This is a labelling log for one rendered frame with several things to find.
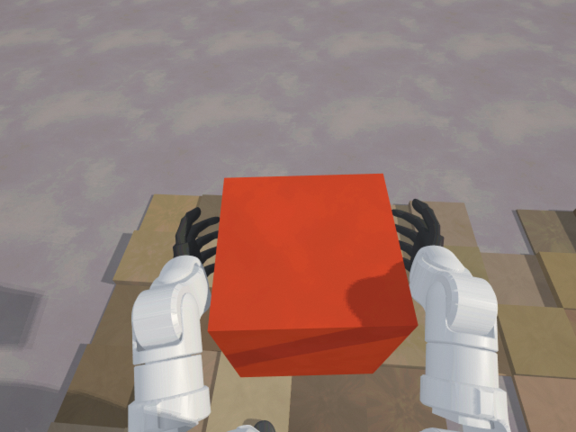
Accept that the robot left forearm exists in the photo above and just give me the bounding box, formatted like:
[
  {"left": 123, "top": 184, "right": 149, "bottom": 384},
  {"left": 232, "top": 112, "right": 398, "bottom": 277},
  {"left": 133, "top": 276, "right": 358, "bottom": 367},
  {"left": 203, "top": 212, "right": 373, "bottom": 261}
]
[{"left": 128, "top": 256, "right": 212, "bottom": 432}]

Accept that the carton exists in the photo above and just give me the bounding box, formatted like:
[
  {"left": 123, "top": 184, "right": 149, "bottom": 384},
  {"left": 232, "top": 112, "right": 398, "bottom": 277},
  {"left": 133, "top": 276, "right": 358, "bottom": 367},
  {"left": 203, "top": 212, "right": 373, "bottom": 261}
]
[{"left": 208, "top": 174, "right": 418, "bottom": 377}]

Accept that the right robot hand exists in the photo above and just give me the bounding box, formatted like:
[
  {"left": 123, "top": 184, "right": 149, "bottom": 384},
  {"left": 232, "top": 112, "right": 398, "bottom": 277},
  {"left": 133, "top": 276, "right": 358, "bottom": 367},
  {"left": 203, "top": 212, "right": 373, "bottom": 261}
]
[{"left": 391, "top": 199, "right": 444, "bottom": 272}]

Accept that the robot right forearm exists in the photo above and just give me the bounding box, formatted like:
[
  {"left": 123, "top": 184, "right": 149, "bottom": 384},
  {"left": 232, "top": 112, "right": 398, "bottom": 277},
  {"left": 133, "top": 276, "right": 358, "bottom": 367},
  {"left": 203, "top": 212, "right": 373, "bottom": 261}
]
[{"left": 409, "top": 246, "right": 511, "bottom": 432}]

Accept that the left robot hand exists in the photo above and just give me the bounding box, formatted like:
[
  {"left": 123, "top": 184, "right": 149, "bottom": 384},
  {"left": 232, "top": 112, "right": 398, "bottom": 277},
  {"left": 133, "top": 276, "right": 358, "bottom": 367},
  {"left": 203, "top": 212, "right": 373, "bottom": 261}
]
[{"left": 173, "top": 207, "right": 220, "bottom": 277}]

